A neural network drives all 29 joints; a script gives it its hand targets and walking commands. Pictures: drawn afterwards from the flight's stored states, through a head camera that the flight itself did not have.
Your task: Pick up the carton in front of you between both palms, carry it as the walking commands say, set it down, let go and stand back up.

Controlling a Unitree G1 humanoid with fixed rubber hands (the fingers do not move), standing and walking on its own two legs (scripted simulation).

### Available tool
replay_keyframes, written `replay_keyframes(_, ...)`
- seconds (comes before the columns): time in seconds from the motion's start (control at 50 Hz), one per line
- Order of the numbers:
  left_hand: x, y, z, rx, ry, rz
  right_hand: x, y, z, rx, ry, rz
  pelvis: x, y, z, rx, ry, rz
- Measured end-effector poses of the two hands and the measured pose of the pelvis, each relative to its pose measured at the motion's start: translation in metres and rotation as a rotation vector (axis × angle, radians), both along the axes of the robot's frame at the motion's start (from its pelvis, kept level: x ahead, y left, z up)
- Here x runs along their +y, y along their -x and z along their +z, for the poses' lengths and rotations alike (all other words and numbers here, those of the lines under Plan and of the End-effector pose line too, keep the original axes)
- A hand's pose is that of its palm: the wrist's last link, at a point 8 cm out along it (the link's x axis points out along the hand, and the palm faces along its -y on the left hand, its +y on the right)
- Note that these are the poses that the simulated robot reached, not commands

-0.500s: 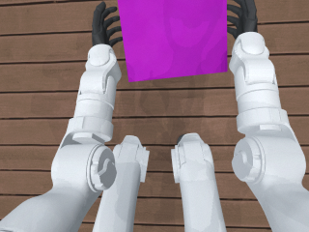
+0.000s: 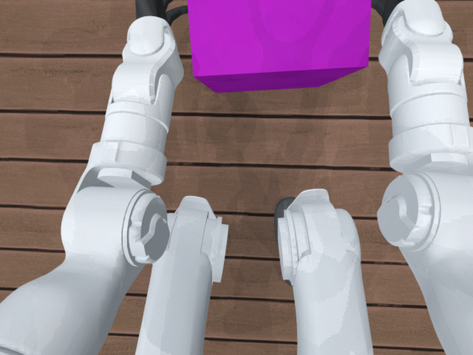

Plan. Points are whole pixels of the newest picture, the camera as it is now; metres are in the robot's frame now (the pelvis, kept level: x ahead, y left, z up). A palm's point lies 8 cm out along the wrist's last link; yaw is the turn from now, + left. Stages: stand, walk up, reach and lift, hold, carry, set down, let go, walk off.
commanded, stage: set down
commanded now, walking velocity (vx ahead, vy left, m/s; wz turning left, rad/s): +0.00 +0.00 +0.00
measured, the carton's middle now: (269, 15) +0.57 -0.07 -0.27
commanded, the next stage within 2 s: none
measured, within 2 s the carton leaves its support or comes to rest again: rests again in 0.08 s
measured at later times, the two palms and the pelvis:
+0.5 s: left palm (159, 27) +0.54 +0.07 -0.16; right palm (412, 17) +0.52 -0.24 -0.16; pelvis -0.02 -0.01 -0.02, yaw +0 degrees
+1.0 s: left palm (160, 45) +0.53 +0.09 -0.22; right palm (393, 39) +0.51 -0.24 -0.22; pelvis -0.01 +0.00 -0.02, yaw +0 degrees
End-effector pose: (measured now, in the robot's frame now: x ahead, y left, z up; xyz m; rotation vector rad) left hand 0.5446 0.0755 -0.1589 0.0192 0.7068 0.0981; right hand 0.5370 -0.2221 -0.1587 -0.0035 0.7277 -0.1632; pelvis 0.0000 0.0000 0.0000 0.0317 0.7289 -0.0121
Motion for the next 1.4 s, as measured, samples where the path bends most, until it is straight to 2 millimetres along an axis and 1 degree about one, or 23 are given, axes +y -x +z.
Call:
replay_keyframes(0.1,-0.005,0.007,-0.004,0.014,0.036,-0.003,-0.007,0.012,-0.001,0.001,0.018,0.009,0.003,0.004,-0.004,-0.017,0.0,0.008)
replay_keyframes(0.22,-0.005,0.011,-0.006,-0.001,0.045,-0.014,-0.009,0.019,-0.001,0.002,0.014,0.027,0.001,0.015,-0.009,-0.073,0.002,-0.002)
replay_keyframes(0.32,-0.004,0.009,-0.004,-0.001,0.022,-0.043,-0.012,0.018,-0.002,0.001,-0.01,0.052,-0.001,0.019,-0.013,-0.107,0.0,0.0)
replay_keyframes(0.58,-0.001,0.008,-0.008,-0.004,0.061,-0.067,-0.014,0.014,-0.008,-0.002,-0.031,0.071,-0.008,0.024,-0.018,-0.149,-0.012,-0.001)
replay_keyframes(0.88,0.001,-0.001,-0.024,-0.014,0.087,-0.096,-0.016,0.005,-0.022,-0.008,-0.03,0.062,-0.003,0.015,-0.023,-0.159,-0.002,-0.002)
replay_keyframes(0.94,0.003,0.0,-0.033,0.002,0.049,-0.12,-0.016,0.008,-0.032,0.016,-0.02,0.071,-0.002,0.013,-0.023,-0.156,-0.001,-0.003)
replay_keyframes(0.98,0.008,0.009,-0.049,0.06,-0.003,-0.142,-0.016,0.019,-0.049,0.08,0.003,0.075,-0.002,0.011,-0.022,-0.151,-0.002,-0.004)
replay_keyframes(1.02,0.021,0.021,-0.067,0.109,-0.042,-0.115,-0.023,0.035,-0.068,0.134,0.026,0.038,-0.002,0.009,-0.021,-0.143,-0.003,-0.005)
replay_keyframes(1.04,0.03,0.025,-0.072,0.118,-0.054,-0.089,-0.029,0.04,-0.074,0.137,0.033,0.008,-0.002,0.008,-0.021,-0.141,-0.002,-0.005)
replay_keyframes(1.06,0.04,0.024,-0.074,0.109,-0.066,-0.063,-0.034,0.043,-0.077,0.119,0.037,-0.024,-0.002,0.007,-0.021,-0.14,-0.001,-0.004)
replay_keyframes(1.1,0.055,0.016,-0.065,0.045,-0.076,-0.025,-0.044,0.038,-0.073,0.047,0.047,-0.061,-0.002,0.007,-0.023,-0.144,-0.001,-0.001)
replay_keyframes(1.12,0.057,0.011,-0.058,0.01,-0.075,-0.025,-0.047,0.034,-0.069,0.016,0.05,-0.062,-0.002,0.007,-0.025,-0.147,-0.001,0.001)
replay_keyframes(1.18,0.049,0.001,-0.037,-0.036,-0.064,-0.068,-0.048,0.02,-0.054,-0.029,0.039,-0.032,-0.003,0.012,-0.029,-0.157,-0.004,0.014)
replay_keyframes(1.22,0.041,-0.003,-0.025,-0.038,-0.058,-0.07,-0.047,0.011,-0.038,-0.069,0.031,-0.027,-0.004,0.016,-0.031,-0.171,-0.007,0.018)
replay_keyframes(1.26,0.032,-0.005,-0.014,-0.038,-0.043,-0.057,-0.048,0.006,-0.018,-0.1,0.028,-0.027,-0.005,0.02,-0.03,-0.177,-0.012,0.018)
replay_keyframes(1.34,0.015,-0.002,0.015,-0.056,-0.003,-0.033,-0.056,0.009,0.021,-0.103,0.049,-0.014,-0.01,0.026,-0.021,-0.178,-0.022,0.006)
replay_keyframes(1.4,0.013,0.004,0.044,-0.063,-0.013,-0.015,-0.06,0.012,0.053,-0.101,0.048,-0.013,-0.014,0.029,-0.005,-0.17,-0.027,-0.009)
